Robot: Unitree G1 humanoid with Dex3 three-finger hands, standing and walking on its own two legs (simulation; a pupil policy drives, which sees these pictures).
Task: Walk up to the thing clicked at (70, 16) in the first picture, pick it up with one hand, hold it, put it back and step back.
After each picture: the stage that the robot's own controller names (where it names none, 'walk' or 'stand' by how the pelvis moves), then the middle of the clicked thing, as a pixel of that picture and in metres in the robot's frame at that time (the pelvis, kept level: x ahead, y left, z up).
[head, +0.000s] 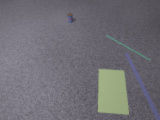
stand; (70, 18) +1.86 +0.20 -0.72
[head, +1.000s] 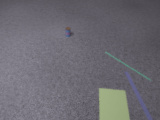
walk; (68, 32) +1.72 +0.15 -0.71
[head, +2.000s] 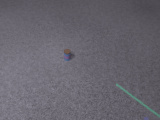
walk; (67, 55) +1.10 +0.11 -0.71
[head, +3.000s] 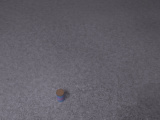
walk; (60, 95) +0.67 +0.17 -0.71
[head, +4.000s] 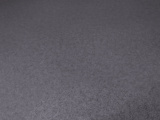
walk; out of the picture +0.41 +0.27 -0.70
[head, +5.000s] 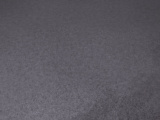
stand; out of the picture +0.34 +0.22 -0.71
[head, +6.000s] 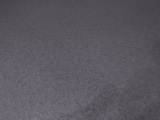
stand; out of the picture +0.32 +0.23 -0.72
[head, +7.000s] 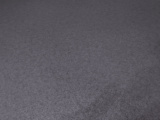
stand; out of the picture +0.30 +0.24 -0.72
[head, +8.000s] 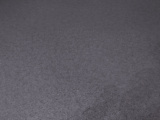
stand; out of the picture +0.32 +0.23 -0.73
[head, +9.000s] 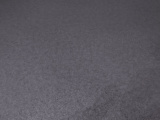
stand; out of the picture +0.32 +0.23 -0.73
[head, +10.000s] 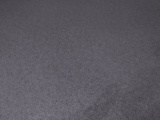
go down; out of the picture +0.31 +0.23 -0.73
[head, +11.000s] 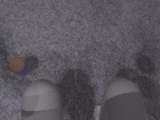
go down; (19, 67) +0.40 +0.26 -0.33
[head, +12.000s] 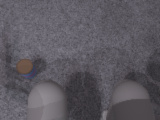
approach; (27, 69) +0.40 +0.26 -0.30
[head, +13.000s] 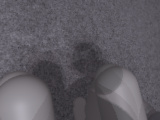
close in; out of the picture +0.39 +0.29 -0.22
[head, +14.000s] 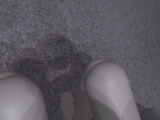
close; out of the picture +0.38 +0.30 -0.22
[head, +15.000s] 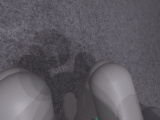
lift; out of the picture +0.36 +0.28 -0.22
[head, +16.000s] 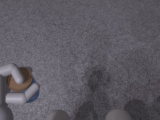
lift; (24, 86) +0.32 +0.20 -0.01
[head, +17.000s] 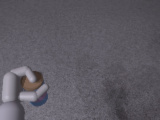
hold; (35, 89) +0.33 +0.18 +0.01
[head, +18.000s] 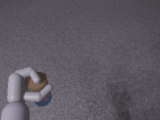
hold; (39, 89) +0.33 +0.17 +0.01
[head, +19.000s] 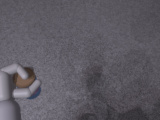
crouch; (28, 84) +0.35 +0.20 -0.06
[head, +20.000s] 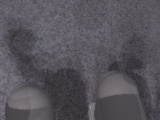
lower; out of the picture +0.46 +0.28 -0.11
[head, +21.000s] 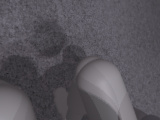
lower; out of the picture +0.42 +0.31 -0.22
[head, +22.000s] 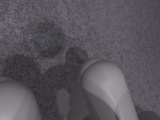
lower; out of the picture +0.41 +0.31 -0.23
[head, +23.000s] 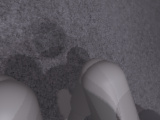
lower; out of the picture +0.41 +0.31 -0.23
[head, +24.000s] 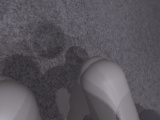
lower; out of the picture +0.41 +0.31 -0.22
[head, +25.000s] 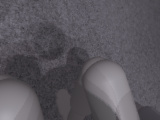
open; out of the picture +0.40 +0.29 -0.23
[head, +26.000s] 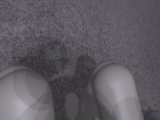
stand; out of the picture +0.40 +0.27 -0.23
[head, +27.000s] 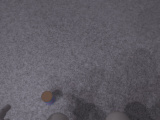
walk; (48, 98) +0.39 +0.22 -0.54
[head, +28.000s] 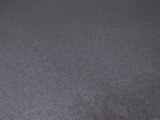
stand; out of the picture +0.36 +0.21 -0.66
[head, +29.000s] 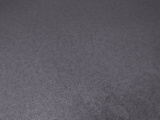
stand; out of the picture +0.35 +0.21 -0.67
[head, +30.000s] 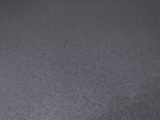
stand; out of the picture +0.38 +0.21 -0.72
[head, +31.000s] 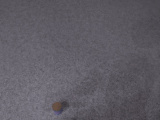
walk; (57, 108) +0.42 +0.16 -0.71
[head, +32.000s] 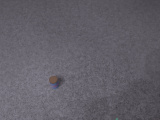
walk; (54, 82) +0.63 +0.25 -0.69
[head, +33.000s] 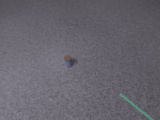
stand; (68, 61) +0.96 +0.24 -0.70
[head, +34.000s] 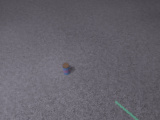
stand; (66, 68) +0.99 +0.22 -0.73
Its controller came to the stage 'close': yes
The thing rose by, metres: 0.71
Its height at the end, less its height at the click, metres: +0.00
